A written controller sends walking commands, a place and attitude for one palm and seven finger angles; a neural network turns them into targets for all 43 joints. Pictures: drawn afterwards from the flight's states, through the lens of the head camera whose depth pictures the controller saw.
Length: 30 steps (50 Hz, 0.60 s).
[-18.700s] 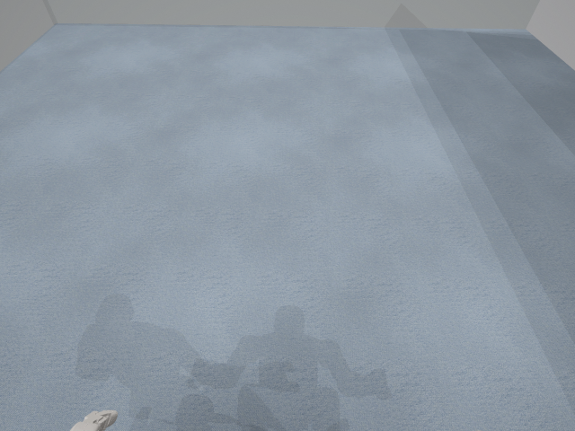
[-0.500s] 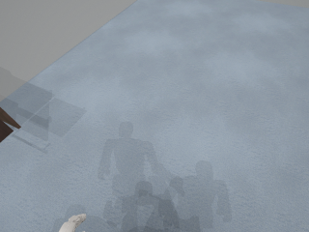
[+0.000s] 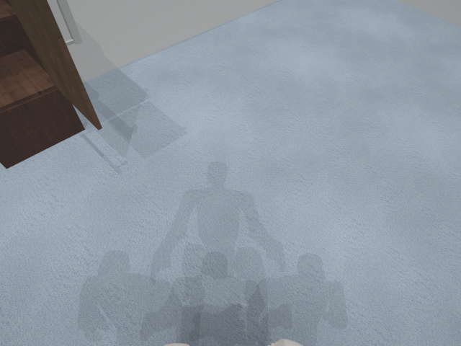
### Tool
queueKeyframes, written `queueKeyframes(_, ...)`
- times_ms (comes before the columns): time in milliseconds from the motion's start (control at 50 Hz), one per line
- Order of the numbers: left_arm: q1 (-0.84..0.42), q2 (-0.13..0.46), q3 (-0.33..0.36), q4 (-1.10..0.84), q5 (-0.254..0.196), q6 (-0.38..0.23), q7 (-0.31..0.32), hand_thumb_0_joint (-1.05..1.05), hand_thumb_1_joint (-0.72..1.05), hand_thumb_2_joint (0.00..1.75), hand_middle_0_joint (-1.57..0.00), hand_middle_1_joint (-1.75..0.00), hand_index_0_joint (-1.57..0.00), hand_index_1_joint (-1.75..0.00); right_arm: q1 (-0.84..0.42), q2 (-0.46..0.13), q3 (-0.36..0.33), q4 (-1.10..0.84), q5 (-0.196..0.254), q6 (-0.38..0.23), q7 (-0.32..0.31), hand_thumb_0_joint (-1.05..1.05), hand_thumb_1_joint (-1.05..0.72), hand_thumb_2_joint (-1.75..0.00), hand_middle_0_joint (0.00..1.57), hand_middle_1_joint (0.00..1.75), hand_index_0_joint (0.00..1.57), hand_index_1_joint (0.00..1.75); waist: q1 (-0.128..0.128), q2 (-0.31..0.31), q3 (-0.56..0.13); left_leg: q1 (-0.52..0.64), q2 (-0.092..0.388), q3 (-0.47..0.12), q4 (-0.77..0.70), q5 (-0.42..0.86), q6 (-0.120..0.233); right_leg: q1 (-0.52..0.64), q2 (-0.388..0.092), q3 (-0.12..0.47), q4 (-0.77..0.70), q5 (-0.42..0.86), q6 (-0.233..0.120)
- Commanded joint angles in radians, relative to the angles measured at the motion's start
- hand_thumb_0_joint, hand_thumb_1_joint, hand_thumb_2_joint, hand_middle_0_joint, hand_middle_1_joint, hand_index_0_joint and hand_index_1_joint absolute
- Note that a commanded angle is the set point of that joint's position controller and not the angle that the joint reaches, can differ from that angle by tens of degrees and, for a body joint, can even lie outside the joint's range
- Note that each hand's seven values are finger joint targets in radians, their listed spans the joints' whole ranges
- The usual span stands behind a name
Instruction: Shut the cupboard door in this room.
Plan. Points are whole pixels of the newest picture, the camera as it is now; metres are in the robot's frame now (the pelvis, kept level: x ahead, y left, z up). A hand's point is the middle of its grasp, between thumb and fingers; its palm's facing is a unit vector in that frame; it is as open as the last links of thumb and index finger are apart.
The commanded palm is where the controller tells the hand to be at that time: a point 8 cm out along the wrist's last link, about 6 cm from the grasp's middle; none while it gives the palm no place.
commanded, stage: turn or walk to find it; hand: left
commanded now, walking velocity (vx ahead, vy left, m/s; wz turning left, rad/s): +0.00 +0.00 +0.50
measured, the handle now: (61, 20) +0.96 +0.61 +0.00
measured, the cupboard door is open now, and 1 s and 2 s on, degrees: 91 91 91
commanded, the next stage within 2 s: stand and wait in 1.42 s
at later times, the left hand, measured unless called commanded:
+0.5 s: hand out of the picture +0.07 +0.17 -0.13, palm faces +0.24 -0.93 -0.27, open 7.3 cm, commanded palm none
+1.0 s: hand out of the picture -0.10 +0.18 -0.17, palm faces +0.57 -0.81 -0.18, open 7.4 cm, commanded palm none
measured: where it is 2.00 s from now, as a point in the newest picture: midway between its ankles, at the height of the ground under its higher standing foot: (162, 283)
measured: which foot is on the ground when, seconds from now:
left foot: down 0.00-0.40, up 0.42-0.90, down 0.92-1.00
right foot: up 0.00-0.36, down 0.38-0.92, up 0.94-1.00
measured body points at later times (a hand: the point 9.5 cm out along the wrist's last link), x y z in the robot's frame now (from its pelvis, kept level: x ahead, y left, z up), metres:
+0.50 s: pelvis +0.01 -0.04 +0.01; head +0.04 -0.07 +0.46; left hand +0.06 +0.22 -0.11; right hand +0.11 -0.28 -0.16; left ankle -0.05 +0.09 -0.66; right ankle +0.03 -0.14 -0.73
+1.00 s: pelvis +0.08 +0.08 +0.00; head +0.11 +0.12 +0.44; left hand -0.13 +0.22 -0.16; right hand +0.33 -0.05 -0.13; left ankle +0.06 +0.17 -0.73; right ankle +0.06 -0.12 -0.67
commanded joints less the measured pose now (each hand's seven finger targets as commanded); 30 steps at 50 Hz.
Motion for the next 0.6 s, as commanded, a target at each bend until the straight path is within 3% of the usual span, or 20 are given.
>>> queueKeyframes(0,-0.076,0.067,0.013,-0.101,-0.005,-0.042,-0.007,0.00,0.90,0.90,-0.20,-0.30,-0.20,-0.30,0.062,-0.195,-0.038,-0.041,-0.008,-0.016,-0.029,0.00,-0.90,-0.90,0.20,0.30,0.20,0.30,-0.040,0.214,-0.132,0.211,0.253,-0.280,-0.236,0.698,0.138,-0.187,0.020,0.104,0.213,0.067,0.020)
queueKeyframes(40,-0.053,0.067,0.009,-0.091,-0.007,-0.043,-0.007,0.00,0.90,0.90,-0.20,-0.30,-0.20,-0.30,0.059,-0.193,-0.037,-0.043,-0.005,-0.021,-0.028,0.00,-0.90,-0.90,0.20,0.30,0.20,0.30,-0.035,0.189,-0.158,0.246,0.230,-0.248,-0.227,0.740,0.134,-0.172,0.032,0.107,0.178,0.096,0.028)
queueKeyframes(80,-0.073,0.067,0.007,-0.097,-0.008,-0.043,-0.006,0.00,0.90,0.90,-0.20,-0.30,-0.20,-0.30,0.082,-0.192,-0.039,-0.039,-0.004,-0.020,-0.027,0.00,-0.90,-0.90,0.20,0.30,0.20,0.30,-0.045,0.166,-0.158,0.258,0.228,-0.269,-0.229,0.747,0.139,-0.165,0.042,0.111,0.137,0.104,0.031)
queueKeyframes(180,-0.123,0.061,0.002,-0.125,-0.009,-0.043,-0.001,0.00,0.90,0.90,-0.20,-0.30,-0.20,-0.30,0.105,-0.197,-0.049,-0.040,-0.009,-0.012,-0.024,0.00,-0.90,-0.90,0.20,0.30,0.20,0.30,-0.060,0.197,-0.140,0.231,0.223,-0.337,-0.227,0.706,0.150,-0.129,0.065,0.117,0.028,0.085,0.033)
queueKeyframes(280,-0.093,0.054,0.002,-0.130,-0.014,-0.049,0.003,0.00,0.90,0.90,-0.20,-0.30,-0.20,-0.30,0.060,-0.200,-0.057,-0.058,-0.014,-0.001,-0.021,0.00,-0.90,-0.90,0.20,0.30,0.20,0.30,-0.036,0.220,-0.130,0.106,0.189,-0.399,-0.201,0.639,0.134,0.046,0.112,0.097,-0.197,0.108,0.012)
queueKeyframes(320,-0.020,0.064,0.005,-0.117,-0.015,-0.060,0.005,0.00,0.90,0.90,-0.20,-0.30,-0.20,-0.30,0.038,-0.190,-0.058,-0.067,-0.009,0.002,-0.020,0.00,-0.90,-0.90,0.20,0.30,0.20,0.30,0.000,0.196,-0.154,0.035,0.154,-0.398,-0.140,0.558,0.100,0.190,0.115,0.088,-0.399,0.255,0.006)
queueKeyframes(340,0.023,0.091,0.012,-0.110,-0.011,-0.071,0.008,0.00,0.90,0.90,-0.20,-0.30,-0.20,-0.30,0.041,-0.167,-0.057,-0.072,-0.002,0.001,-0.017,0.00,-0.90,-0.90,0.20,0.30,0.20,0.30,0.021,0.124,-0.167,-0.053,0.104,-0.366,-0.075,0.404,0.052,0.318,0.070,0.117,-0.533,0.357,-0.001)
queueKeyframes(360,0.070,0.171,0.027,-0.103,0.006,-0.084,0.015,0.00,0.90,0.90,-0.20,-0.30,-0.20,-0.30,0.068,-0.101,-0.044,-0.082,0.006,-0.003,-0.009,0.00,-0.90,-0.90,0.20,0.30,0.20,0.30,0.034,-0.118,-0.210,-0.234,-0.015,-0.237,0.105,0.048,-0.015,0.481,-0.155,0.335,-0.624,0.342,-0.065)
queueKeyframes(380,0.072,0.216,0.033,-0.111,0.006,-0.082,0.014,0.00,0.90,0.90,-0.20,-0.30,-0.20,-0.30,0.062,-0.090,-0.045,-0.107,0.000,0.001,-0.008,0.00,-0.90,-0.90,0.20,0.30,0.20,0.30,0.036,-0.220,-0.168,-0.321,-0.085,-0.134,0.318,-0.249,-0.053,0.418,-0.347,0.502,-0.676,0.336,-0.172)
queueKeyframes(400,0.050,0.192,0.037,-0.124,-0.005,-0.083,0.014,0.00,0.90,0.90,-0.20,-0.30,-0.20,-0.30,0.058,-0.138,-0.054,-0.090,-0.012,0.019,-0.005,0.00,-0.90,-0.90,0.20,0.30,0.20,0.30,0.038,-0.217,-0.134,-0.302,-0.028,-0.186,0.461,-0.223,-0.043,0.276,-0.331,0.517,-0.739,0.075,-0.191)
queueKeyframes(420,-0.004,0.174,0.034,-0.135,-0.004,-0.081,0.012,0.00,0.90,0.90,-0.20,-0.30,-0.20,-0.30,0.043,-0.135,-0.057,-0.082,-0.015,0.025,0.002,0.00,-0.90,-0.90,0.20,0.30,0.20,0.30,0.013,-0.172,-0.054,-0.334,-0.004,-0.172,0.555,-0.161,-0.045,0.202,-0.305,0.508,-0.784,-0.099,-0.186)
queueKeyframes(440,-0.034,0.140,0.027,-0.138,-0.003,-0.087,0.010,0.00,0.90,0.90,-0.20,-0.30,-0.20,-0.30,0.046,-0.133,-0.055,-0.068,-0.021,0.024,0.013,0.00,-0.90,-0.90,0.20,0.30,0.20,0.30,-0.005,-0.113,-0.024,-0.352,0.018,-0.152,0.600,-0.086,-0.049,0.183,-0.267,0.429,-0.785,-0.097,-0.165)
queueKeyframes(460,-0.056,0.111,0.017,-0.134,-0.003,-0.098,0.007,0.00,0.90,0.90,-0.20,-0.30,-0.20,-0.30,0.071,-0.118,-0.053,-0.051,-0.025,0.023,0.022,0.00,-0.90,-0.90,0.20,0.30,0.20,0.30,-0.026,-0.085,-0.024,-0.348,0.029,-0.131,0.617,-0.017,-0.057,0.197,-0.219,0.313,-0.759,-0.007,-0.141)
queueKeyframes(480,-0.043,0.094,0.015,-0.124,-0.002,-0.106,0.007,0.00,0.90,0.90,-0.20,-0.30,-0.20,-0.30,0.087,-0.105,-0.050,-0.040,-0.024,0.021,0.029,0.00,-0.90,-0.90,0.20,0.30,0.20,0.30,-0.030,-0.075,-0.036,-0.334,0.042,-0.114,0.618,0.021,-0.062,0.208,-0.194,0.247,-0.744,0.053,-0.129)
queueKeyframes(520,0.018,0.082,0.011,-0.096,0.000,-0.121,0.005,0.00,0.90,0.90,-0.20,-0.30,-0.20,-0.30,0.089,-0.089,-0.046,-0.031,-0.022,0.018,0.033,0.00,-0.90,-0.90,0.20,0.30,0.20,0.30,-0.014,-0.098,-0.046,-0.356,0.045,-0.094,0.609,0.071,-0.075,0.269,-0.175,0.176,-0.742,0.137,-0.121)
queueKeyframes(580,0.112,0.069,0.010,-0.048,0.003,-0.131,0.003,0.00,0.90,0.90,-0.20,-0.30,-0.20,-0.30,0.037,-0.078,-0.044,-0.038,-0.020,0.016,0.038,0.00,-0.90,-0.90,0.20,0.30,0.20,0.30,0.014,-0.086,-0.028,-0.396,0.067,-0.080,0.572,0.104,-0.082,0.319,-0.192,0.152,-0.760,0.144,-0.126)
